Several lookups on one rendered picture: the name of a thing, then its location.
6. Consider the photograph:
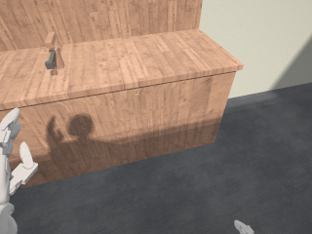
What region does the counter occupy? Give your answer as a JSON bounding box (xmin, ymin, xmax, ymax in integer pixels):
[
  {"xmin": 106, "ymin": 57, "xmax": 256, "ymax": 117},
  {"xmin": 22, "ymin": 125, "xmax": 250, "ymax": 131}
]
[{"xmin": 0, "ymin": 0, "xmax": 244, "ymax": 188}]

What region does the tap lever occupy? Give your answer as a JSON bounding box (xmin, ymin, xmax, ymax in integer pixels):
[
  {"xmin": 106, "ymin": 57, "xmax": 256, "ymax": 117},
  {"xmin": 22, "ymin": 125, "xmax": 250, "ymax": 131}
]
[{"xmin": 45, "ymin": 51, "xmax": 56, "ymax": 70}]

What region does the left robot forearm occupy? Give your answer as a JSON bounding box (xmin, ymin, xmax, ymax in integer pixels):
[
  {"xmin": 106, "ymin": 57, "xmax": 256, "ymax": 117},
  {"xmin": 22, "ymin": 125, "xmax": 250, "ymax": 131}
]
[{"xmin": 0, "ymin": 202, "xmax": 18, "ymax": 234}]

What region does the robot right hand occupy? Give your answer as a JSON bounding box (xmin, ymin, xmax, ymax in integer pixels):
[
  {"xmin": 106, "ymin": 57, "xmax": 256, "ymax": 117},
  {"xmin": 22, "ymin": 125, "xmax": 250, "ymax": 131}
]
[{"xmin": 234, "ymin": 219, "xmax": 254, "ymax": 234}]

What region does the robot left hand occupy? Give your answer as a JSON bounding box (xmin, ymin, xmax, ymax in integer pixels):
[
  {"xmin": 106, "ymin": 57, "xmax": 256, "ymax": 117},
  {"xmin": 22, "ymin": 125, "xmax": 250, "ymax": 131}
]
[{"xmin": 0, "ymin": 107, "xmax": 38, "ymax": 204}]

